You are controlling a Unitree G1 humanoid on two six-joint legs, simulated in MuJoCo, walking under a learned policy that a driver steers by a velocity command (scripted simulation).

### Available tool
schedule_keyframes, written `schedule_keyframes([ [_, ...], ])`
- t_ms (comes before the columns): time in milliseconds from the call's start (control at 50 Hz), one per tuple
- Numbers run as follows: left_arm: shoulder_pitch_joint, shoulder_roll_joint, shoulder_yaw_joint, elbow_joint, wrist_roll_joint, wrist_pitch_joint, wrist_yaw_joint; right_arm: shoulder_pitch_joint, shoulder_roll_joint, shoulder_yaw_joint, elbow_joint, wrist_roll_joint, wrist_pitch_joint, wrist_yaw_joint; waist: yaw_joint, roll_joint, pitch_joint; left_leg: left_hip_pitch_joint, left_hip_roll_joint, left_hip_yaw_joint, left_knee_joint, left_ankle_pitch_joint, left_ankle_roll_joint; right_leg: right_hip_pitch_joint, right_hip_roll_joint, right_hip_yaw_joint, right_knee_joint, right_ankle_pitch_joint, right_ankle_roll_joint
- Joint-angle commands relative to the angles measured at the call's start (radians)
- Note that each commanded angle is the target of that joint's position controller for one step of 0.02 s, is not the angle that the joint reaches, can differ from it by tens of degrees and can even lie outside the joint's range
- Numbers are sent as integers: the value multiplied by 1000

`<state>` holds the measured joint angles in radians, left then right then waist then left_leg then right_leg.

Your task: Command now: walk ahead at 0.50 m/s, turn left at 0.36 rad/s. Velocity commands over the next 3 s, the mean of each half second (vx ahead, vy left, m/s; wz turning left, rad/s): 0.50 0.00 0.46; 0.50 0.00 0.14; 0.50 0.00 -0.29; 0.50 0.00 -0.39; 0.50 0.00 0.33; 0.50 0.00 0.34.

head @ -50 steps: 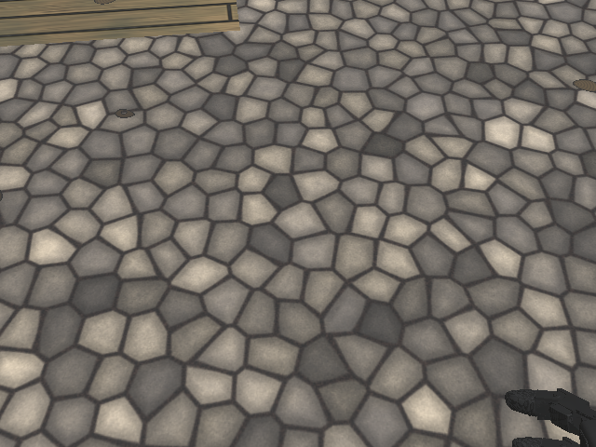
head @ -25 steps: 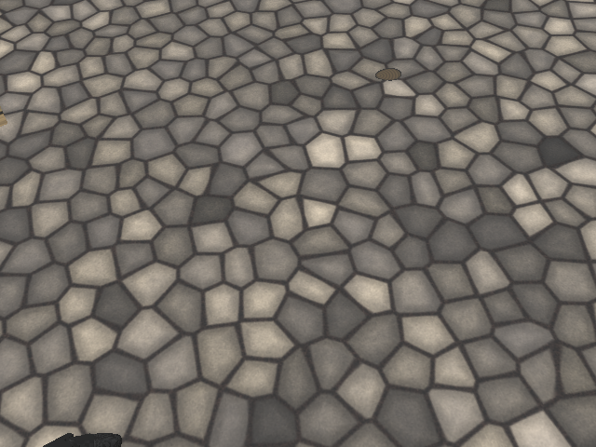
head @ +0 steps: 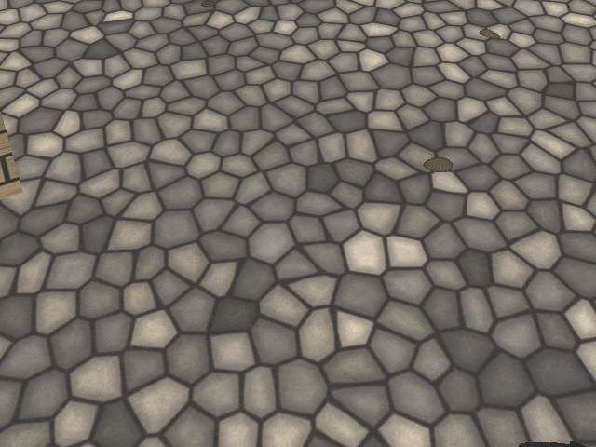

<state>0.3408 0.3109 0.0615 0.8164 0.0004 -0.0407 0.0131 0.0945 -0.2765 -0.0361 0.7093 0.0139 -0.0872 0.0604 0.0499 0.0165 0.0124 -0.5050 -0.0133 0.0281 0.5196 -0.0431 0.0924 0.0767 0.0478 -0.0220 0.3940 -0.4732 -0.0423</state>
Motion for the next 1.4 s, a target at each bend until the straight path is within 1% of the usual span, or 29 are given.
schedule_keyframes([
  [20, 68, 60, -1, -115, 20, -26, 7, 328, -312, -103, -15, -9, -4, -18, -125, 171, -334, 809, 277, -558, -26, -71, 269, -563, -33, -25, 813, 511, 40],
  [40, 52, 63, -11, -103, 15, -56, -8, 354, -237, -85, 1, 10, -1, -16, -145, 203, -404, 933, 346, -847, -180, -197, 321, -763, 43, 112, 951, -71, 50],
  [60, -41, 127, 4, -132, -23, -80, -25, 312, -188, -70, -9, 9, 4, -24, -163, 135, -267, 847, 316, -721, -203, -281, 261, -860, -29, 163, 983, -18, 33],
  [80, -113, 126, 0, -153, -30, -94, -28, 254, -172, -65, -25, 4, 8, -28, -148, 44, -164, 702, 278, -604, -220, -249, 223, -862, -74, 144, 922, 58, 21],
  [120, -141, 122, 9, -163, 10, -93, -20, 172, -140, -50, -50, -10, 13, -34, -80, -24, -46, 452, 213, -470, -271, -63, 197, -769, -127, 123, 758, 140, 34],
  [180, -94, 90, 5, -163, 19, -68, -14, 146, -149, -54, -62, -7, 15, -45, -35, 36, -36, 310, 171, -381, -303, 101, 210, -687, -136, 97, 629, 165, 83],
  [280, -272, 36, -16, -207, 16, -66, -12, 207, -189, -69, -35, 8, 26, -70, -97, 50, -13, 200, 83, -275, -292, 63, 137, -580, -73, 68, 259, 506, 122],
  [360, -354, 65, -5, -231, -5, -79, -25, 274, -182, -69, -9, 18, 42, -78, -123, 70, -17, 283, 112, -370, -225, -39, 108, -533, -40, 103, 119, 547, 108],
  [440, -238, 106, 20, -198, -2, -95, -30, 263, -152, -63, -6, 5, 52, -79, -52, 106, -49, 376, 135, -423, -78, 41, 66, -391, -49, 85, 41, 451, 34],
  [460, -142, 135, 33, -183, 12, -100, -24, 266, -112, -48, -12, -2, 49, -74, -5, 82, -134, 345, 87, -377, 69, 79, 39, -219, -105, 120, 47, 438, -12],
  [480, -10, 197, 48, -173, 24, -99, -21, 321, -60, -28, -23, -19, 42, -72, 20, -63, -272, 174, -2, -292, 349, -129, -4, 64, -280, 328, 84, 422, -101],
  [500, 81, 244, 68, -112, 10, -81, -31, 439, -33, -16, -28, 15, 32, -71, -12, -375, -341, -137, -96, -190, 632, -535, -60, 271, -441, 765, -41, 148, -240],
  [520, 64, 153, 47, -124, -14, -79, -36, 384, -130, -33, -11, 24, 29, -73, 18, -225, -239, -245, -32, -235, 734, -511, -63, 210, -428, 803, -95, -72, -215],
  [560, -36, 94, 23, -136, 2, -70, -35, 184, -155, -41, -48, 2, 30, -73, 25, -52, -39, -247, 29, -176, 713, -358, -63, -28, -337, 532, -130, 109, -155],
  [640, -72, 45, 5, -112, 3, -73, -34, 184, -88, -36, -49, -5, 27, -60, -35, -98, -20, -149, 93, -118, 570, -261, -71, -165, -238, 324, -193, 391, -152],
  [660, -66, 84, 14, -102, -2, -74, -32, 178, -72, -28, -61, -4, 27, -57, -45, -140, -15, -156, 100, -108, 512, -252, -83, -184, -265, 315, -206, 431, -179],
  [720, -44, 119, 24, -78, -8, -66, -25, 72, -49, -13, -87, -12, 19, -52, -15, -90, 5, -154, 112, -81, 320, -135, -102, -195, -255, 236, -239, 490, -184],
  [880, 56, 154, 29, -1, -29, -35, -19, -115, -67, -14, -143, 5, 2, -24, 25, -98, 40, -44, 60, -50, 23, 21, -68, -114, -285, 165, -198, 540, -130],
  [920, 42, 171, 34, 7, -29, -24, -13, -65, -93, -26, -134, 1, -1, -22, -21, -104, 13, 54, 37, -29, -20, -26, -38, -82, -290, 151, -122, 682, -106],
  [960, 30, 141, 20, -1, -20, -19, -8, 179, -168, -66, -65, -9, 2, -37, -142, -68, -146, 427, 45, -32, -38, -9, 20, -184, -208, 72, 182, 817, -53],
  [980, 85, 59, -10, -36, 1, -32, -9, 320, -261, -87, -50, -29, 8, -46, -161, 103, -308, 800, 292, -369, -20, -47, 135, -508, -103, 8, 551, 501, 11],
  [1000, 144, 17, -26, -27, -4, -50, -13, 362, -261, -85, -30, -13, 16, -41, -147, 273, -392, 910, 405, -716, -166, -247, 221, -732, -2, 86, 764, -107, 32],
  [1020, 62, 119, 2, -35, -29, -61, -20, 326, -185, -62, -31, -3, 16, -39, -159, 170, -269, 821, 370, -672, -208, -379, 183, -837, -64, 136, 856, -83, 21],
  [1060, -58, 125, 8, -56, -25, -62, -18, 192, -131, -42, -42, -11, 13, -35, -114, 47, -69, 553, 292, -436, -267, -242, 127, -824, -143, 90, 794, 96, 12],
  [1080, -41, 109, 10, -54, -20, -54, -19, 152, -117, -38, -44, -22, 6, -33, -77, 80, -44, 465, 276, -373, -298, -158, 129, -776, -169, 97, 756, 157, 20],
  [1140, 3, 59, 6, -27, -26, -18, -15, 122, -99, -40, -20, -26, -19, -32, -33, 72, -32, 349, 240, -225, -375, -44, 128, -692, -186, 112, 726, 239, 40],
  [1200, -77, 53, 9, -55, -22, -9, -12, 150, -114, -47, 21, -33, -30, -42, -48, 45, 21, 357, 244, -123, -400, 73, 126, -774, -171, 156, 608, 369, 61],
  [1300, -212, 15, -4, -98, -18, -22, -38, 178, -146, -51, 58, -25, -25, -60, -95, 27, 44, 395, 219, 32, -421, 129, 74, -728, -141, 80, 334, 606, 44],
  [1400, -346, 9, -12, -179, -20, -22, -69, 260, -164, -58, 115, -9, 11, -68, -139, 8, 86, 601, 278, 81, -351, 251, 60, -813, -123, 28, 216, 511, 3],
])
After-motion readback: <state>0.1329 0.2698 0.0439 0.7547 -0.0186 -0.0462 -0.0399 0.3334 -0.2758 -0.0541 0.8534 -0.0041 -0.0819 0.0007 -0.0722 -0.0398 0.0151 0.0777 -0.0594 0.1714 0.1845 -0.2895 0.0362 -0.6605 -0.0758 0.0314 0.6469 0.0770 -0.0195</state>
